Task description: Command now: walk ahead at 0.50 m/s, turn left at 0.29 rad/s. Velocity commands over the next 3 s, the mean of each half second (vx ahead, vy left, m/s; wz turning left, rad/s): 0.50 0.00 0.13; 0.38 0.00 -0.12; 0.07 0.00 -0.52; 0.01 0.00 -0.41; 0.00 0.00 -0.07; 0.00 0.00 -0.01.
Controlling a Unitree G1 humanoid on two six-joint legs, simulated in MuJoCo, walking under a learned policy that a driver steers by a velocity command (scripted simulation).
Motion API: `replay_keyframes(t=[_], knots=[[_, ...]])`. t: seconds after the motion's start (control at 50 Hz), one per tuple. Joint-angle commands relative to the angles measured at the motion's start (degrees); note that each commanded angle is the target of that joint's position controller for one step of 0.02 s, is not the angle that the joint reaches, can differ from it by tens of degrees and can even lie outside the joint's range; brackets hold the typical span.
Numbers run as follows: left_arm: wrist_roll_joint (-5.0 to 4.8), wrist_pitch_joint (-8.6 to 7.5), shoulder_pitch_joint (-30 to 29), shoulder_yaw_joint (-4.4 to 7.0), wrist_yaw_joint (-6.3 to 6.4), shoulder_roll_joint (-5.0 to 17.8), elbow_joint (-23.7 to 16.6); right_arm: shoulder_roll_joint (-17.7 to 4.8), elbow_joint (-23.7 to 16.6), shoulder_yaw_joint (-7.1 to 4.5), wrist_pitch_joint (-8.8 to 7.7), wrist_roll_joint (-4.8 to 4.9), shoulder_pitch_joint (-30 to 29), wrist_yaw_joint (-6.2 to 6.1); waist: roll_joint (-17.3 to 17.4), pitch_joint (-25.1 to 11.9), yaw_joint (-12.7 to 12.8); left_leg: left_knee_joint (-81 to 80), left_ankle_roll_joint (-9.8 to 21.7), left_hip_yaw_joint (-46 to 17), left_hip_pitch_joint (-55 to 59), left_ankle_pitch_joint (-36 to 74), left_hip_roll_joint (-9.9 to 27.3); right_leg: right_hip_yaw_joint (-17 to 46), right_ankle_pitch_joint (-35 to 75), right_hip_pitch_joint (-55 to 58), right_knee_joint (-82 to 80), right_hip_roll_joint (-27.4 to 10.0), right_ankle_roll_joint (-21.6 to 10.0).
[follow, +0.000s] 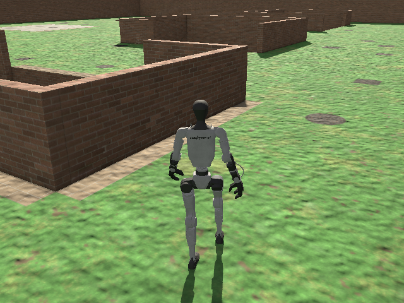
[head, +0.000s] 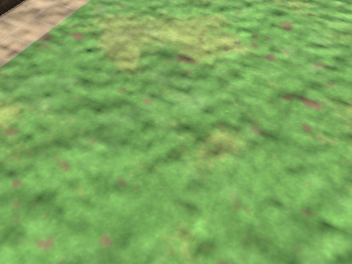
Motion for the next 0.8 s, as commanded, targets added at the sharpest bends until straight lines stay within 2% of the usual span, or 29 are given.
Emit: replay_keyframes(t=[0.02,0.04,0.06,0.08,0.1,0.12,0.14,0.16,0.18,0.2,0.22,0.26,0.3,0.36,0.42,0.5,0.56,0.58,0.6,0.62,0.64,0.66,0.68,0.7,0.72,0.74,0.76,0.8], knots=[[-0.27,-1.71,-7.0,1.03,-0.10,4.8,-6.0,-9.1,-1.2,-1.92,-0.76,-0.35,2.7,-0.86,6.5,2.2,-0.1,0.4,4.9,-8.9,1.3,31.6,17.6,-1.1,-0.9,1.4,-4.7,2.1,-2.4],[-0.28,-1.90,-4.7,1.24,0.07,5.3,-5.4,-9.5,-1.2,-1.93,-0.79,-0.43,1.6,-1.03,6.9,2.1,1.3,1.6,3.8,-8.5,0.8,34.8,17.7,-1.3,-2.8,5.6,-6.6,3.0,-3.4],[-0.32,-2.09,-0.9,1.69,0.48,6.1,-4.1,-10.1,-1.1,-1.95,-0.93,-0.47,0.5,-1.11,7.2,0.8,3.1,4.9,2.8,-7.6,0.3,42.5,17.2,-2.1,-5.5,11.6,-7.7,4.8,-4.4],[-0.37,-2.44,5.8,2.33,1.15,7.1,-1.9,-10.5,-0.7,-1.95,-0.97,-0.56,-0.2,-0.98,6.2,-2.5,6.2,12.8,1.8,-5.9,-0.1,49.5,15.5,-3.2,-6.9,19.8,-9.9,6.8,-5.5],[-0.03,-3.05,14.1,3.00,1.91,8.8,0.3,-9.7,-0.7,-1.63,-1.18,-0.47,-0.7,-0.71,4.2,-7.4,10.2,24.3,0.7,-3.4,-4.8,45.9,12.7,-0.9,-5.9,31.7,-11.7,4.1,-7.2],[1.24,-3.40,22.1,4.01,2.78,13.6,0.7,-5.3,-2.6,-0.45,-1.52,0.54,1.4,-0.46,-3.3,-15.7,11.9,42.6,-1.1,-0.1,-16.6,26.7,7.9,17.2,-15.1,46.5,-13.2,-10.1,-11.1],[0.88,-2.80,22.3,5.05,2.18,16.8,2.2,-3.8,-1.9,-0.35,-1.39,1.04,7.5,-0.38,-15.0,-18.1,8.3,55.9,-2.7,2.8,-30.4,-13.4,-1.1,41.7,-13.3,51.9,-21.2,-20.1,-17.2],[-0.84,-2.39,17.5,3.93,1.58,11.2,1.8,-6.9,-1.1,-0.69,-0.98,-1.02,3.4,-0.70,-4.3,-9.7,6.7,59.1,-1.8,-0.5,-34.8,-9.8,3.3,40.1,-19.1,44.5,-23.0,-17.5,-16.2],[-1.28,-2.49,13.0,3.15,1.30,7.7,1.3,-6.8,-1.7,-0.65,-0.94,-1.06,-1.1,-0.19,0.2,-3.5,5.9,57.4,-1.9,0.4,-34.6,-5.1,5.5,30.5,-17.4,37.0,-23.7,-15.3,-15.3],[-0.87,-2.72,11.0,2.60,1.14,5.8,1.5,-6.0,-2.2,-0.33,-0.84,-1.02,-3.6,0.19,1.5,-1.5,5.2,54.7,-2.0,1.5,-33.6,-2.6,7.4,24.2,-12.5,32.9,-25.1,-12.4,-13.9],[-0.94,-3.05,10.9,2.26,1.24,5.1,2.3,-5.5,-2.4,-0.22,-0.37,-1.39,-4.5,0.58,-0.2,-0.2,4.5,52.6,-2.3,2.6,-32.7,-1.9,8.7,19.5,-7.0,30.4,-26.1,-10.2,-13.0],[-1.28,-4.00,12.6,2.07,1.07,4.9,4.1,-4.3,-1.7,0.19,0.50,-1.82,-3.6,1.16,-2.3,-1.0,3.5,50.2,-3.2,4.2,-30.4,-0.9,9.5,14.5,1.4,28.6,-27.3,-8.2,-12.7],[-1.76,-4.76,14.6,2.23,0.86,5.5,5.7,-3.5,-2.0,0.54,0.82,-2.02,-5.5,1.54,-2.2,-0.5,3.3,48.0,-4.0,5.8,-33.1,0.9,10.5,11.5,5.9,29.4,-28.7,-7.6,-13.4],[-1.97,-4.78,17.2,2.14,0.81,5.4,7.7,-2.6,-4.3,1.26,0.86,-2.01,-13.5,1.94,-1.9,1.5,4.7,40.7,-5.4,8.6,-38.2,6.8,12.7,7.4,9.4,30.8,-30.9,-6.1,-13.3],[-2.05,-4.72,19.2,2.02,0.74,5.4,9.3,-1.0,-6.2,2.31,0.57,-1.59,-20.8,2.30,-1.9,2.1,6.3,29.2,-6.1,11.1,-35.9,13.0,12.5,3.4,13.1,30.7,-30.8,-4.0,-11.9],[-1.72,-4.53,22.2,2.14,1.11,6.6,11.4,-1.4,-7.4,2.64,0.31,-1.21,-26.5,2.15,-1.9,2.4,7.8,20.5,-5.0,12.7,-32.2,15.3,11.0,3.1,16.1,34.0,-29.2,-5.9,-11.3],[-1.32,-4.04,21.9,2.24,1.68,7.2,12.5,-2.7,-7.3,2.14,-0.02,-1.35,-25.9,1.69,-2.0,2.4,6.4,17.1,-2.7,12.5,-29.1,10.3,9.7,3.4,24.0,38.4,-25.0,-8.1,-10.7],[-1.26,-3.87,21.2,2.29,1.86,7.6,12.7,-3.4,-6.2,1.75,-0.28,-1.51,-22.8,1.41,-2.2,0.8,4.8,15.6,-1.7,12.9,-24.7,8.1,8.2,2.8,30.7,39.2,-20.8,-8.0,-10.1],[-1.39,-3.58,20.7,2.24,1.92,7.7,12.9,-4.1,-3.9,1.18,-0.76,-1.79,-15.9,1.01,-1.1,-2.7,1.7,12.1,-0.3,13.7,-16.2,8.5,6.6,1.2,34.9,38.5,-12.6,-6.5,-9.2],[-1.55,-3.53,20.6,1.85,1.94,6.8,12.5,-6.5,-0.9,0.17,-1.36,-2.59,-6.7,0.39,0.8,-8.3,-1.9,11.3,1.8,10.3,-2.9,8.5,9.5,-0.5,28.5,32.0,-1.3,-4.3,-8.0],[-2.46,-3.75,21.7,0.66,1.66,2.8,9.7,-11.9,0.0,-1.25,-1.47,-3.88,1.7,-0.49,9.6,-16.5,-3.6,9.7,6.3,-9.5,12.7,2.1,25.6,-3.9,5.1,17.4,18.0,0.6,-6.2],[-2.73,-3.46,25.3,1.08,1.68,2.9,9.9,-13.6,0.8,-2.11,-0.42,-1.73,1.7,-0.41,17.7,-20.7,-1.4,2.2,12.3,-30.9,17.5,1.2,33.7,-1.8,-28.4,4.2,32.5,9.1,-5.4],[-1.34,-3.05,20.5,2.16,2.01,7.2,9.9,-10.0,0.2,-1.46,-0.04,-0.21,-3.6,-0.15,8.5,-11.5,-0.1,1.6,10.6,-23.6,11.1,-0.3,30.5,2.7,-25.1,-0.9,34.3,4.9,-6.1],[-1.40,-3.41,16.9,1.87,1.56,5.7,9.1,-6.7,-0.2,-0.60,-0.36,-0.12,-7.8,0.01,6.7,-5.3,1.1,-0.1,9.5,-16.2,3.5,2.6,27.8,2.9,-20.7,-0.9,32.1,2.9,-6.2],[-1.56,-3.37,16.1,1.65,1.29,4.4,9.2,-4.5,0.1,-0.05,-0.76,-0.41,-9.9,0.11,5.6,-2.1,3.1,-2.4,7.2,-10.8,-2.4,6.5,24.8,2.7,-18.0,1.6,28.1,1.0,-5.9],[-0.96,-2.65,16.6,1.64,1.16,3.8,9.7,-3.1,0.6,0.41,-1.30,-0.35,-10.8,-0.20,6.1,0.0,4.7,-3.3,5.6,-6.0,-6.8,15.0,23.2,2.7,-17.3,4.5,25.6,0.3,-5.1],[-0.55,-1.75,18.6,1.36,1.01,2.6,11.0,-2.4,1.0,0.69,-1.85,-0.51,-11.2,-0.37,6.0,0.0,5.9,-3.6,4.8,-1.9,-9.5,24.0,22.3,2.6,-17.0,7.8,24.8,0.6,-4.2],[-0.53,-0.66,19.7,1.51,0.90,1.8,11.5,-3.2,2.1,0.61,-3.09,-0.29,-9.9,-0.31,5.5,-1.1,7.2,-2.7,4.8,3.7,-10.5,40.6,22.1,2.1,-15.7,9.8,24.2,1.9,-3.1]])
